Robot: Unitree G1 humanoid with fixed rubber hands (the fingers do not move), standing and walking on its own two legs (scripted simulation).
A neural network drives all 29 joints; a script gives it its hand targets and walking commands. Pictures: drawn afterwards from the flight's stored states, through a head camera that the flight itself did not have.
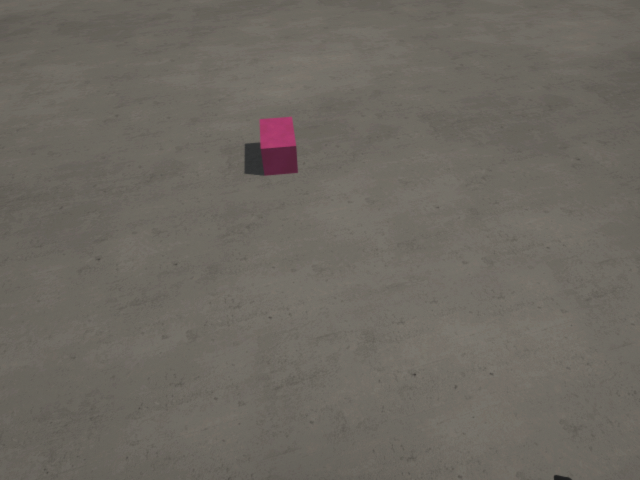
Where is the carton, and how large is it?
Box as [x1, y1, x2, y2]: [260, 117, 297, 175]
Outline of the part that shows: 291,117 260,119 260,145 264,175 297,172 295,141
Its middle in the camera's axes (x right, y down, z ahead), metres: -0.21 -0.48 +2.03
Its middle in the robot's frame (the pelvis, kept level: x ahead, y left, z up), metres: +1.78 +0.24 -0.70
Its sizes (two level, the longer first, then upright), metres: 0.273 0.173 0.164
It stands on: the floor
